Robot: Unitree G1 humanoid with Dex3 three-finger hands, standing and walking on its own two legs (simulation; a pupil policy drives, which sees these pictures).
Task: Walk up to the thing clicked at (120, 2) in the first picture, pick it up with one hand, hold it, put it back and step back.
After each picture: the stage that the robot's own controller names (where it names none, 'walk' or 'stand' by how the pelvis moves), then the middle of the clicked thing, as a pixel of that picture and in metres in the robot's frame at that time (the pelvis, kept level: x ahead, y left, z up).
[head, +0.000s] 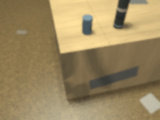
stand; (121, 10) +0.92 -0.24 -0.05
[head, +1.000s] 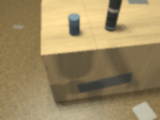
sink last; (113, 10) +0.83 -0.16 -0.02
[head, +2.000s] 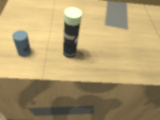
sink last; (71, 35) +0.59 +0.08 -0.01
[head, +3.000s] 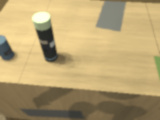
stand; (46, 40) +0.57 +0.19 -0.02
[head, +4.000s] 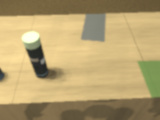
stand; (37, 57) +0.53 +0.22 -0.05
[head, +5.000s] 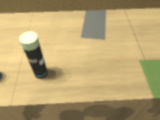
stand; (35, 57) +0.51 +0.22 -0.05
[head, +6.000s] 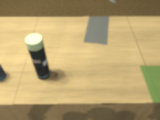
stand; (39, 59) +0.53 +0.21 -0.06
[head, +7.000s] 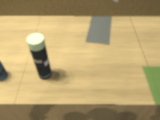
stand; (40, 58) +0.52 +0.21 -0.06
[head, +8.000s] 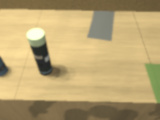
rise first; (41, 54) +0.53 +0.20 -0.05
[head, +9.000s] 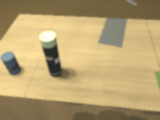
rise first; (52, 56) +0.54 +0.19 -0.05
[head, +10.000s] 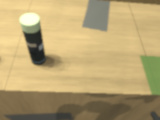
go down; (34, 42) +0.55 +0.17 -0.03
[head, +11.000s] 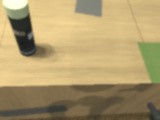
go down; (22, 30) +0.55 +0.18 +0.02
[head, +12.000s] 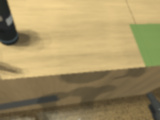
close in; out of the picture +0.56 +0.20 +0.05
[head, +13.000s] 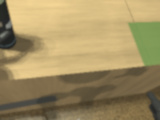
close; out of the picture +0.53 +0.19 +0.06
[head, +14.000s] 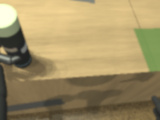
lift; (14, 43) +0.46 +0.17 +0.05
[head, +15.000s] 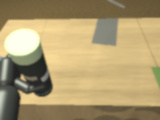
lift; (35, 70) +0.31 +0.15 +0.17
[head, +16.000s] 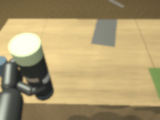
hold; (36, 73) +0.31 +0.15 +0.14
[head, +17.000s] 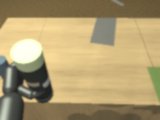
hold; (37, 77) +0.31 +0.15 +0.12
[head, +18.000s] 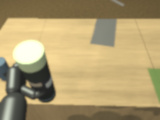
crouch; (39, 77) +0.31 +0.14 +0.11
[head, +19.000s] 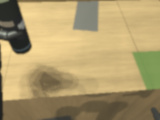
crouch; (11, 21) +0.48 +0.18 +0.17
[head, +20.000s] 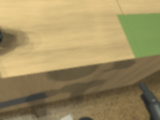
lower; out of the picture +0.54 +0.19 +0.07
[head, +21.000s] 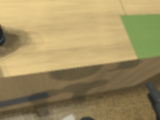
lower; out of the picture +0.54 +0.19 +0.07
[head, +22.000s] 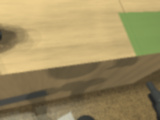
lower; out of the picture +0.54 +0.19 +0.07
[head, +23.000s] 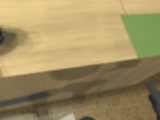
lower; out of the picture +0.54 +0.20 +0.06
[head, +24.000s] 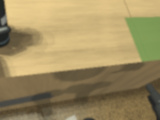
open; out of the picture +0.53 +0.18 +0.07
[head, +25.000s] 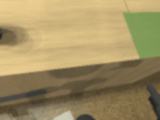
sink last; out of the picture +0.53 +0.20 +0.07
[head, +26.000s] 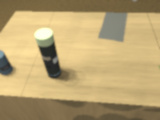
sink last; (49, 56) +0.51 +0.18 +0.00
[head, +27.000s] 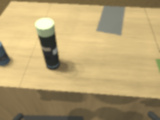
stand; (49, 47) +0.53 +0.17 +0.00
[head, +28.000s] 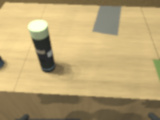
stand; (43, 49) +0.52 +0.18 +0.01
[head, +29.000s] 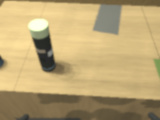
stand; (44, 48) +0.52 +0.18 +0.01
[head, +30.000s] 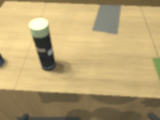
stand; (44, 47) +0.52 +0.18 +0.01
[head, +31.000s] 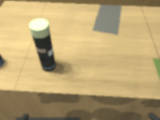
stand; (44, 48) +0.52 +0.18 +0.01
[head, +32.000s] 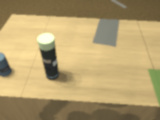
stand; (49, 59) +0.53 +0.18 -0.05
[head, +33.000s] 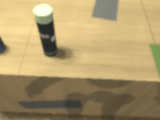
walk; (47, 34) +0.57 +0.16 -0.02
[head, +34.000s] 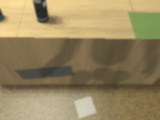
walk; (39, 0) +0.80 +0.24 -0.03
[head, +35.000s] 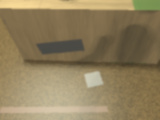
stand; out of the picture +1.12 +0.20 -0.02
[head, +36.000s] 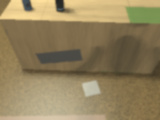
stand; out of the picture +1.13 +0.19 -0.05
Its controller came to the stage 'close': yes
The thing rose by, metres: 0.20
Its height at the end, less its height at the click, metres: +0.00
